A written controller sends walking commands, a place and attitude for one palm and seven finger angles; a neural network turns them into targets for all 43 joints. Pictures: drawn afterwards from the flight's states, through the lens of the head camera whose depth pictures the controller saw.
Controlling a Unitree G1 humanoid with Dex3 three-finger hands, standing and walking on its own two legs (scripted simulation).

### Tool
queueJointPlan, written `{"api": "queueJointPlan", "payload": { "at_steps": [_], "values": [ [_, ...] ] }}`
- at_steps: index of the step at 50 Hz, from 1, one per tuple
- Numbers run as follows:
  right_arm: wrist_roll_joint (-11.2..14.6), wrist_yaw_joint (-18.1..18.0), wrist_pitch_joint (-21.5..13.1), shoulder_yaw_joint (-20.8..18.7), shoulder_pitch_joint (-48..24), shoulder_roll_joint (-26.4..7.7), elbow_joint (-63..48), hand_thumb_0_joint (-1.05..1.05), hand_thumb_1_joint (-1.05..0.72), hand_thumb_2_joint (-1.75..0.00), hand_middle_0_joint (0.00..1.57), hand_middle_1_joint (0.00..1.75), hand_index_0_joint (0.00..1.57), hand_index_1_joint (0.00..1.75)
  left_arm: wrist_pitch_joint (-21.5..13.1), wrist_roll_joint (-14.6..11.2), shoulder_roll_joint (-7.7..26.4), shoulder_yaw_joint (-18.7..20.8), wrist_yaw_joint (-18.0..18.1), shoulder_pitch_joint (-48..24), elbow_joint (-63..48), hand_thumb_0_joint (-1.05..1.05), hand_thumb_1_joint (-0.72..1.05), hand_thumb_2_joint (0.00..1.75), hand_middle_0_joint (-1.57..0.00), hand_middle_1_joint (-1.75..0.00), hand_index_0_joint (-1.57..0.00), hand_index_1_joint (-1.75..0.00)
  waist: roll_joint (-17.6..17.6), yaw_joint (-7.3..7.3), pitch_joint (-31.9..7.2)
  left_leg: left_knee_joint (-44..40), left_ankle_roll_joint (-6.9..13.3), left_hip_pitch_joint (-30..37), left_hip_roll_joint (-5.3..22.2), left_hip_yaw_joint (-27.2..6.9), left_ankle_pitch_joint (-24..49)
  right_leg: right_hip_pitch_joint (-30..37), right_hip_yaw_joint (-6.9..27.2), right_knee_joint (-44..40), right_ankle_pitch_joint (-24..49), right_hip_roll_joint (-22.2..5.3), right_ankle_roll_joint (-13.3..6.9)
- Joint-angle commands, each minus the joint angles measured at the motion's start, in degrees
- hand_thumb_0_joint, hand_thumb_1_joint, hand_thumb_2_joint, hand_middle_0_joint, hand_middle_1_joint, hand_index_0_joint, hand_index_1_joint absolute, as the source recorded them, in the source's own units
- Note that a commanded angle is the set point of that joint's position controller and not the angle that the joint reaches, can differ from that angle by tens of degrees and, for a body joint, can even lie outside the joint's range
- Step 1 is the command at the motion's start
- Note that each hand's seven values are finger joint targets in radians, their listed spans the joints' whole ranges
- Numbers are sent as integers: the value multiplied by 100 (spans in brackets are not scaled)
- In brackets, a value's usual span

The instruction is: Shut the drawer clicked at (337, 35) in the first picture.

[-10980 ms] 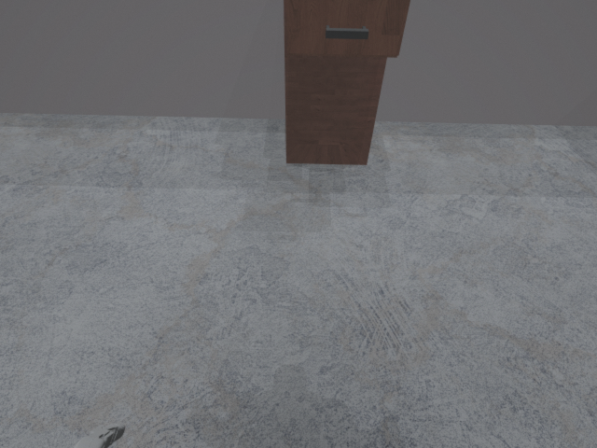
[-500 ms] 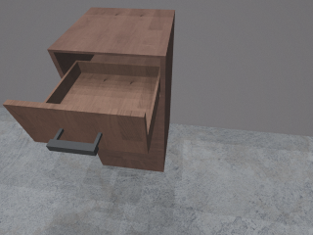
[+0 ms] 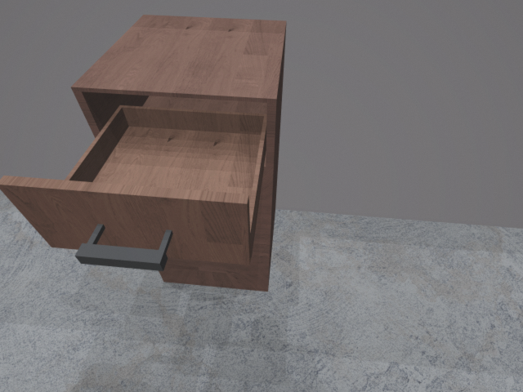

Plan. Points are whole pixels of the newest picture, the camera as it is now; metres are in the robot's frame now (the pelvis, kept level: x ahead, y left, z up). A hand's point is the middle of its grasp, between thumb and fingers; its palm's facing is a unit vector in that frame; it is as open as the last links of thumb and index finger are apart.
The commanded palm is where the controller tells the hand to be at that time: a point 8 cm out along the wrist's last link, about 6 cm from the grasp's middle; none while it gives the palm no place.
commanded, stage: come to a stop and stand still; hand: left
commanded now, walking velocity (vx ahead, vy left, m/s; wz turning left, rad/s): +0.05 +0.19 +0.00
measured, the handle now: (127, 245) +0.32 +0.26 +0.03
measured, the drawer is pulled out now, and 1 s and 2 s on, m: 0.29 0.29 0.29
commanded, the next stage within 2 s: look again from close up in 1.32 s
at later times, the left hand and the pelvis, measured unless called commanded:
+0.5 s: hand out of the picture +0.06 +0.22 -0.17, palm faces -0.05 -0.97 -0.23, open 7.3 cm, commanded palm none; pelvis +0.00 +0.04 +0.00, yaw -2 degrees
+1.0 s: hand out of the picture -0.01 +0.14 -0.18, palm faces +0.04 -0.99 -0.16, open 7.3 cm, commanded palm none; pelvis +0.02 -0.02 +0.00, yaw -1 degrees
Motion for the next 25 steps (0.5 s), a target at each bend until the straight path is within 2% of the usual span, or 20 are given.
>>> {"api": "queueJointPlan", "payload": {
  "at_steps": [1,3,4,5,6,7,8,9,10,11,13,15,17,19,22,23,24,25],
  "values": [
    [-53,1,-75,-81,447,-376,-277,0,-90,-90,20,30,20,30,-8,-12,1016,254,24,-12,-385,0,90,90,-20,-30,-20,-30,-318,-182,309,-482,59,450,55,-17,600,-920,956,-301,1465,-1330,-321],
    [-101,-15,-67,-130,549,-608,-360,0,-90,-90,20,30,20,30,54,-7,937,274,18,17,-468,0,90,90,-20,-30,-20,-30,209,-177,327,-461,282,526,428,-411,840,-1304,664,1,396,-981,-156],
    [-128,-29,-49,-147,563,-742,-418,0,-90,-90,20,30,20,30,79,7,857,275,23,69,-506,0,90,90,-20,-30,-20,-30,400,-147,479,-498,441,289,640,-678,733,-1410,479,150,-191,-771,-107],
    [-155,-18,-6,-167,525,-794,-496,0,-90,-90,20,30,20,30,116,31,819,292,36,134,-525,0,90,90,-20,-30,-20,-30,434,-95,633,-622,527,-104,726,-777,208,-1383,321,193,-841,-695,-106],
    [-166,-11,-17,-157,573,-769,-489,0,-90,-90,20,30,20,30,166,56,688,272,35,39,-553,0,90,90,-20,-30,-20,-30,766,-158,812,-1046,628,-287,850,-1138,-213,-1480,-8,587,-1022,-490,-26],
    [-172,-23,-64,-125,660,-783,-454,0,-90,-90,20,30,20,30,174,41,500,189,5,31,-535,0,90,90,-20,-30,-20,-30,1027,-183,648,-1579,780,-148,1121,-1635,-602,-1524,-335,1078,-986,-276,106],
    [-156,-46,-113,-125,710,-781,-445,0,-90,-90,20,30,20,30,159,28,395,125,-15,-15,-540,0,90,90,-20,-30,-20,-30,971,-219,531,-1979,946,7,1373,-2115,-764,-1645,-386,1602,-1162,-204,151],
    [-139,-72,-177,-143,640,-891,-476,0,-90,-90,20,30,20,30,129,11,462,119,-43,-78,-572,0,90,90,-20,-30,-20,-30,880,-214,342,-2141,1078,186,1548,-2331,-631,-1736,-240,2068,-1224,-297,144],
    [-133,-96,-231,-150,543,-954,-494,0,-90,-90,20,30,20,30,92,-5,581,135,-67,-181,-577,0,90,90,-20,-30,-20,-30,649,-206,190,-2146,1137,302,1630,-2391,-277,-1765,-87,2315,-1127,-399,131],
    [-126,-122,-275,-126,482,-852,-465,0,-90,-90,20,30,20,30,69,-17,546,127,-85,-220,-538,0,90,90,-20,-30,-20,-30,429,-176,46,-2082,1178,380,1715,-2366,199,-1775,3,2431,-1010,-472,144],
    [-130,-143,-287,-61,416,-705,-391,0,-90,-90,20,30,20,30,78,-41,422,86,-103,-168,-457,0,90,90,-20,-30,-20,-30,308,-189,-232,-1906,1204,485,1729,-1975,898,-1679,40,2497,-840,-541,220],
    [-133,-165,-267,-65,433,-694,-315,0,-90,-90,20,30,20,30,121,-45,353,68,-127,-219,-461,0,90,90,-20,-30,-20,-30,362,-242,-314,-1737,1209,604,1684,-1643,1508,-1666,-62,2345,-785,-494,285],
    [-148,-196,-239,-85,508,-735,-227,0,-90,-90,20,30,20,30,173,-38,353,79,-151,-338,-525,0,90,90,-20,-30,-20,-30,326,-307,-328,-1626,1227,662,1723,-1557,1956,-1674,-131,2233,-842,-439,302],
    [-164,-197,-200,-124,559,-801,-153,0,-90,-90,20,30,20,30,212,-34,354,94,-161,-442,-578,0,90,90,-20,-30,-20,-30,546,-362,-340,-1571,1205,638,1711,-1463,1885,-1603,-206,2032,-906,-404,301],
    [-175,-177,-170,-149,523,-814,-101,0,-90,-90,20,30,20,30,206,-40,309,84,-168,-489,-604,0,90,90,-20,-30,-20,-30,768,-360,-296,-1518,1112,486,1587,-1355,1600,-1358,-309,1460,-833,-326,270],
    [-173,-165,-166,-158,493,-814,-86,0,-90,-90,20,30,20,30,188,-48,285,88,-162,-417,-585,0,90,90,-20,-30,-20,-30,847,-319,-360,-1441,1051,455,1518,-1284,1523,-1184,-346,1111,-666,-309,261],
    [-153,-154,-159,-163,479,-791,-75,0,-90,-90,20,30,20,30,165,-50,291,85,-154,-334,-528,0,90,90,-20,-30,-20,-30,802,-279,-393,-1328,954,309,1417,-1169,1358,-859,-386,682,-321,-277,257],
    [-128,-141,-149,-159,421,-754,-73,0,-90,-90,20,30,20,30,136,-51,291,87,-142,-188,-469,0,90,90,-20,-30,-20,-30,666,-179,-394,-1171,793,10,1261,-1025,1026,-418,-392,78,146,-271,253]
  ]
}}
